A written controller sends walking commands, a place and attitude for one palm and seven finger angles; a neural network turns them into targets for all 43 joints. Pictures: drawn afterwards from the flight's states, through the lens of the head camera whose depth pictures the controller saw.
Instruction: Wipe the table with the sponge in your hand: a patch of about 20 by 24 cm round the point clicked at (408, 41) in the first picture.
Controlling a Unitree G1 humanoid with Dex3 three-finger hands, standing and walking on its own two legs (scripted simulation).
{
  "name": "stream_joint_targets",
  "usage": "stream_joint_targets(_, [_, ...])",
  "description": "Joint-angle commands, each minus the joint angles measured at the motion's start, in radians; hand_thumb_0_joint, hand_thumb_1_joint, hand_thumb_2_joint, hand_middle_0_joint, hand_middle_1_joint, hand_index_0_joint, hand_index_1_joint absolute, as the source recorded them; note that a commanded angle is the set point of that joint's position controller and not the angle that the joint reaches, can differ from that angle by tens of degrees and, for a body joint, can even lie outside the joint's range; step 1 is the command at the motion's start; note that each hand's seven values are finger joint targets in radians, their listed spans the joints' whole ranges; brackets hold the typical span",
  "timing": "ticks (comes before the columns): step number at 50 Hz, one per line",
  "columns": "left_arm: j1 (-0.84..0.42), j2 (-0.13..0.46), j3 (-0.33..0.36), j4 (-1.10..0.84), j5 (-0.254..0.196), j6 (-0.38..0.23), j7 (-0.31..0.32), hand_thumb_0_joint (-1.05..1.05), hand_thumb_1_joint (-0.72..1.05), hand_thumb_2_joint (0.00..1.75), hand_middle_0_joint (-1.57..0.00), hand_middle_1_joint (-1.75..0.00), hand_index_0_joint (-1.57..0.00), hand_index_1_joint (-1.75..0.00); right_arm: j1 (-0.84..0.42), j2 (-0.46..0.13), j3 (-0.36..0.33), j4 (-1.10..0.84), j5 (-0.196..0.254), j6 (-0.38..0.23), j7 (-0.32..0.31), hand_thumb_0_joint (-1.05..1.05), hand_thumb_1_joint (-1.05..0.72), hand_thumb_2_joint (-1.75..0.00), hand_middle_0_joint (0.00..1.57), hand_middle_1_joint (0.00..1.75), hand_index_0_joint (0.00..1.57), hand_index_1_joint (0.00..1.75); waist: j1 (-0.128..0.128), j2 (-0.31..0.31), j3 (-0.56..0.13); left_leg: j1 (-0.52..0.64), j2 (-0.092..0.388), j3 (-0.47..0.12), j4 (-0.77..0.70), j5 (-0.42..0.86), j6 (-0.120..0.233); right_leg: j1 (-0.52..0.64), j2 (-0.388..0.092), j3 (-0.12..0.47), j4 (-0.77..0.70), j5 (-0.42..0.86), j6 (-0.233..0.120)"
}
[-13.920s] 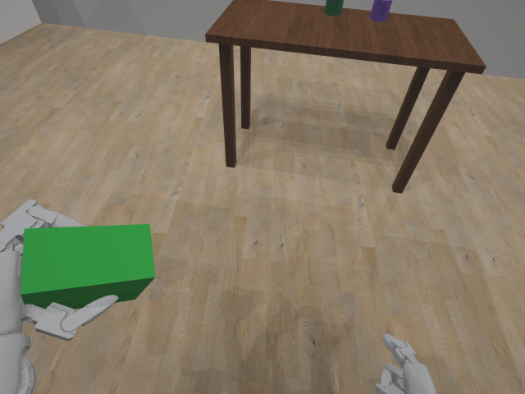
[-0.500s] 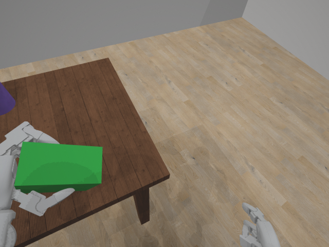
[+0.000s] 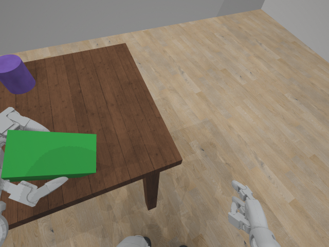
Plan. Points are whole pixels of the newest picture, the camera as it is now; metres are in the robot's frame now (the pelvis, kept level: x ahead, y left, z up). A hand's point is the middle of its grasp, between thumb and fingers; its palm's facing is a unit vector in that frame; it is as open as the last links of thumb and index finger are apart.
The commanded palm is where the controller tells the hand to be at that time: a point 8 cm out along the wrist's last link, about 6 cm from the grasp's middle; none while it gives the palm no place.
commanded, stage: come to a stop and stand still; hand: left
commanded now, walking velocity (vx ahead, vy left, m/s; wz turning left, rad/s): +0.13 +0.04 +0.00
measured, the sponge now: (63, 158) +0.23 +0.22 +0.13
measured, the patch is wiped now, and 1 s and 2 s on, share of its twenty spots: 0.00 0.00 0.00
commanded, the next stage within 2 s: look again from close up in 0.96 s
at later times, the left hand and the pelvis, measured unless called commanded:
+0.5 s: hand (30, 139) +0.24 +0.26 +0.17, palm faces +0.31 -0.84 -0.45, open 10.5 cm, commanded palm +0.18 +0.30 +0.18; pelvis +0.01 +0.03 +0.00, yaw -2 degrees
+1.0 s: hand (35, 129) +0.27 +0.27 +0.16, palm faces +0.34 -0.85 -0.40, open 10.5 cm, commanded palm +0.21 +0.30 +0.18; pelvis +0.05 +0.02 +0.00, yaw -1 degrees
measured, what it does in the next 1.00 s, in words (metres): shifts its weight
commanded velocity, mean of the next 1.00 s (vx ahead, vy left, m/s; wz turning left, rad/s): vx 0.02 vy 0.01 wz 0.00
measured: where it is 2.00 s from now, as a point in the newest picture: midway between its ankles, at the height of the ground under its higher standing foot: outside the picture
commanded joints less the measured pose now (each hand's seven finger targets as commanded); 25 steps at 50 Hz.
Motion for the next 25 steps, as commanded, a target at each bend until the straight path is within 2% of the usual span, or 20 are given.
stream_joint_targets(1, [-0.068, 0.144, 0.110, -0.232, -0.025, -0.064, 0.031, 0.00, 0.10, 1.30, -1.20, -1.60, -1.20, -1.60, -0.010, -0.155, -0.071, -0.132, 0.007, -0.057, -0.016, 0.00, -0.90, -0.90, 0.20, 0.30, 0.20, 0.30, -0.040, 0.032, -0.274, 0.075, 0.097, -0.084, -0.106, -0.168, -0.022, 0.098, -0.104, 0.128, -0.099, -0.027, -0.028])
stream_joint_targets(3, [-0.061, 0.139, 0.102, -0.190, -0.022, -0.054, 0.039, 0.00, 0.10, 1.30, -1.20, -1.60, -1.20, -1.60, -0.006, -0.153, -0.071, -0.121, 0.006, -0.059, -0.018, 0.00, -0.90, -0.90, 0.20, 0.30, 0.20, 0.30, -0.048, 0.006, -0.243, 0.105, 0.071, -0.075, -0.080, -0.219, -0.023, 0.030, -0.132, 0.167, -0.173, -0.181, -0.042])
stream_joint_targets(4, [-0.045, 0.165, 0.124, -0.162, -0.016, -0.047, 0.045, 0.00, 0.10, 1.30, -1.20, -1.60, -1.20, -1.60, -0.003, -0.167, -0.077, -0.107, 0.005, -0.059, -0.021, 0.00, -0.90, -0.90, 0.20, 0.30, 0.20, 0.30, -0.050, 0.009, -0.233, 0.123, 0.068, -0.077, -0.074, -0.229, -0.022, 0.002, -0.134, 0.177, -0.194, -0.231, -0.048])
stream_joint_targets(5, [-0.062, 0.110, 0.071, -0.171, -0.017, -0.044, 0.041, 0.00, 0.10, 1.30, -1.20, -1.60, -1.20, -1.60, -0.007, -0.151, -0.070, -0.113, 0.008, -0.057, -0.019, 0.00, -0.90, -0.90, 0.20, 0.30, 0.20, 0.30, -0.057, 0.027, -0.230, 0.136, 0.070, -0.074, -0.080, -0.227, -0.018, -0.002, -0.136, 0.165, -0.196, -0.254, -0.047])
stream_joint_targets(8, [-0.092, 0.131, 0.072, -0.167, -0.003, -0.046, 0.050, 0.00, 0.10, 1.30, -1.20, -1.60, -1.20, -1.60, -0.014, -0.163, -0.071, -0.113, 0.010, -0.063, -0.016, 0.00, -0.90, -0.90, 0.20, 0.30, 0.20, 0.30, -0.056, 0.064, -0.189, 0.089, 0.086, -0.110, -0.147, -0.253, -0.008, 0.038, -0.103, 0.116, -0.170, -0.229, -0.033])
stream_joint_targets(9, [-0.082, 0.165, 0.100, -0.158, 0.006, -0.045, 0.057, 0.00, 0.10, 1.30, -1.20, -1.60, -1.20, -1.60, -0.017, -0.173, -0.076, -0.109, 0.010, -0.064, -0.018, 0.00, -0.90, -0.90, 0.20, 0.30, 0.20, 0.30, -0.055, 0.094, -0.186, 0.074, 0.097, -0.126, -0.179, -0.280, -0.004, 0.058, -0.091, 0.102, -0.153, -0.215, -0.028])
stream_joint_targets(10, [-0.088, 0.119, 0.061, -0.168, 0.005, -0.051, 0.052, 0.00, 0.10, 1.30, -1.20, -1.60, -1.20, -1.60, -0.013, -0.160, -0.071, -0.114, 0.013, -0.065, -0.016, 0.00, -0.90, -0.90, 0.20, 0.30, 0.20, 0.30, -0.057, 0.105, -0.189, 0.056, 0.109, -0.140, -0.212, -0.313, 0.000, 0.088, -0.080, 0.074, -0.127, -0.193, -0.021])
stream_joint_targets(11, [-0.092, 0.140, 0.076, -0.175, 0.008, -0.057, 0.053, 0.00, 0.10, 1.30, -1.20, -1.60, -1.20, -1.60, -0.015, -0.167, -0.072, -0.117, 0.014, -0.069, -0.016, 0.00, -0.90, -0.90, 0.20, 0.30, 0.20, 0.30, -0.052, 0.120, -0.177, 0.027, 0.117, -0.160, -0.240, -0.341, 0.005, 0.114, -0.067, 0.062, -0.111, -0.164, -0.016])
stream_joint_targets(12, [-0.086, 0.136, 0.074, -0.179, 0.010, -0.062, 0.052, 0.00, 0.10, 1.30, -1.20, -1.60, -1.20, -1.60, -0.011, -0.164, -0.072, -0.118, 0.015, -0.074, -0.015, 0.00, -0.90, -0.90, 0.20, 0.30, 0.20, 0.30, -0.052, 0.133, -0.178, 0.012, 0.123, -0.168, -0.255, -0.343, 0.008, 0.142, -0.061, 0.046, -0.090, -0.124, -0.013])
stream_joint_targets(13, [-1.113, 1.001, 0.659, -0.433, 0.157, -0.205, 0.044, 0.00, 0.10, 1.30, -1.20, -1.60, -1.20, -1.60, 0.126, -0.178, -0.054, -0.094, -0.041, -0.122, -0.007, 0.00, -0.90, -0.90, 0.20, 0.30, 0.20, 0.30, -0.022, 0.036, -0.047, -0.100, 0.096, -0.043, -0.048, -0.076, 0.005, -0.029, -0.108, 0.097, -0.147, -0.096, 0.010])
stream_joint_targets(14, [-0.848, 0.612, 0.431, 0.015, 0.081, -0.169, 0.021, 0.00, 0.10, 1.30, -1.20, -1.60, -1.20, -1.60, 0.040, -0.120, -0.056, 0.015, 0.005, -0.096, -0.015, 0.00, -0.90, -0.90, 0.20, 0.30, 0.20, 0.30, -0.045, 0.104, -0.151, 0.068, 0.111, -0.080, -0.021, -0.103, -0.004, -0.090, -0.201, 0.081, -0.099, -0.164, -0.066])
stream_joint_targets(15, [-0.517, 0.330, 0.236, 0.178, 0.025, -0.149, -0.019, 0.00, 0.10, 1.30, -1.20, -1.60, -1.20, -1.60, 0.072, -0.126, -0.075, -0.024, -0.013, -0.104, -0.002, 0.00, -0.90, -0.90, 0.20, 0.30, 0.20, 0.30, -0.042, 0.097, -0.225, 0.138, 0.056, -0.082, -0.086, -0.111, -0.028, -0.028, -0.119, 0.124, -0.067, -0.171, -0.088])
stream_joint_targets(16, [-0.345, 0.214, 0.124, 0.159, -0.005, -0.144, -0.047, 0.00, 0.10, 1.30, -1.20, -1.60, -1.20, -1.60, 0.063, -0.150, -0.092, -0.077, 0.014, -0.110, 0.012, 0.00, -0.90, -0.90, 0.20, 0.30, 0.20, 0.30, -0.027, 0.154, -0.244, 0.163, 0.065, -0.070, -0.091, -0.104, -0.023, -0.003, -0.108, 0.144, -0.070, -0.128, -0.064])
stream_joint_targets(17, [-0.215, 0.168, 0.084, 0.068, -0.020, -0.144, -0.058, 0.00, 0.10, 1.30, -1.20, -1.60, -1.20, -1.60, 0.073, -0.160, -0.095, -0.085, 0.021, -0.109, 0.030, 0.00, -0.90, -0.90, 0.20, 0.30, 0.20, 0.30, -0.026, 0.192, -0.251, 0.139, 0.078, -0.088, -0.130, -0.122, -0.010, 0.040, -0.101, 0.129, -0.052, -0.105, -0.047])
stream_joint_targets(19, [-0.024, 0.072, 0.013, -0.018, -0.023, -0.140, -0.059, 0.00, 0.10, 1.30, -1.20, -1.60, -1.20, -1.60, 0.060, -0.153, -0.092, -0.101, 0.032, -0.108, 0.060, 0.00, -0.90, -0.90, 0.20, 0.30, 0.20, 0.30, -0.020, 0.193, -0.240, 0.073, 0.110, -0.121, -0.201, -0.202, 0.008, 0.099, -0.074, 0.070, -0.003, -0.092, -0.029])
stream_joint_targets(20, [0.003, 0.086, 0.016, -0.065, -0.016, -0.136, -0.049, 0.00, 0.10, 1.30, -1.20, -1.60, -1.20, -1.60, 0.061, -0.157, -0.087, -0.111, 0.033, -0.105, 0.066, 0.00, -0.90, -0.90, 0.20, 0.30, 0.20, 0.30, -0.020, 0.158, -0.215, 0.019, 0.130, -0.132, -0.235, -0.247, 0.011, 0.128, -0.060, 0.046, 0.025, -0.082, -0.025])
stream_joint_targets(21, [0.016, 0.128, 0.058, -0.072, -0.007, -0.134, -0.034, 0.00, 0.10, 1.30, -1.20, -1.60, -1.20, -1.60, 0.054, -0.160, -0.085, -0.116, 0.031, -0.102, 0.062, 0.00, -0.90, -0.90, 0.20, 0.30, 0.20, 0.30, -0.015, 0.097, -0.199, -0.031, 0.141, -0.132, -0.252, -0.288, 0.014, 0.154, -0.056, 0.031, 0.033, -0.079, -0.019])
stream_joint_targets(23, [-0.011, 0.188, 0.126, -0.068, 0.001, -0.133, -0.010, 0.00, 0.10, 1.30, -1.20, -1.60, -1.20, -1.60, 0.055, -0.161, -0.080, -0.117, 0.024, -0.099, 0.045, 0.00, -0.90, -0.90, 0.20, 0.30, 0.20, 0.30, -0.018, -0.032, -0.187, -0.049, 0.129, -0.115, -0.228, -0.291, 0.009, 0.152, -0.062, 0.039, -0.009, -0.097, -0.016])
stream_joint_targets(24, [-0.052, 0.248, 0.184, -0.092, 0.008, -0.137, 0.003, 0.00, 0.10, 1.30, -1.20, -1.60, -1.20, -1.60, 0.046, -0.169, -0.081, -0.112, 0.022, -0.095, 0.033, 0.00, -0.90, -0.90, 0.20, 0.30, 0.20, 0.30, -0.023, -0.022, -0.194, -0.030, 0.125, -0.112, -0.229, -0.272, 0.006, 0.149, -0.056, 0.035, -0.001, -0.100, -0.015])
stream_joint_targets(25, [-0.087, 0.221, 0.171, -0.089, 0.007, -0.143, 0.002, 0.00, 0.10, 1.30, -1.20, -1.60, -1.20, -1.60, 0.042, -0.157, -0.078, -0.117, 0.019, -0.095, 0.023, 0.00, -0.90, -0.90, 0.20, 0.30, 0.20, 0.30, -0.031, -0.023, -0.198, -0.024, 0.125, -0.121, -0.224, -0.258, 0.009, 0.148, -0.060, 0.030, 0.002, -0.091, -0.015])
